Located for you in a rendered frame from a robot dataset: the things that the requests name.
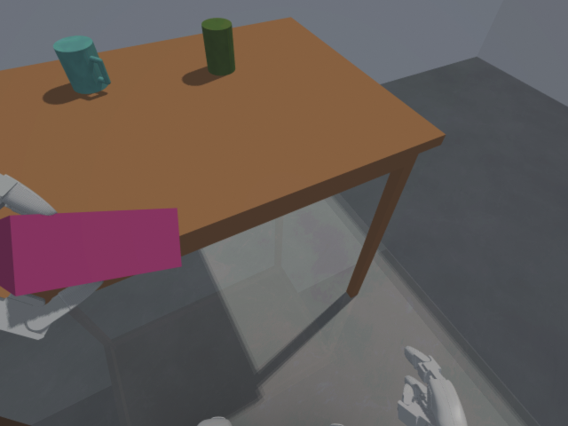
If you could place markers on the sponge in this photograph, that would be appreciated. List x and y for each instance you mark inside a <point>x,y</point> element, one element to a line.
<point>40,253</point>

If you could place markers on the left robot hand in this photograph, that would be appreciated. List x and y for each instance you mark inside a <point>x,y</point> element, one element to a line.
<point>28,315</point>

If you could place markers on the right robot hand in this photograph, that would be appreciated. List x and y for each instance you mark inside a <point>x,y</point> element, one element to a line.
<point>438,403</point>

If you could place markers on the table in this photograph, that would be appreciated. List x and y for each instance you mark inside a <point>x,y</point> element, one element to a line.
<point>294,124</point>

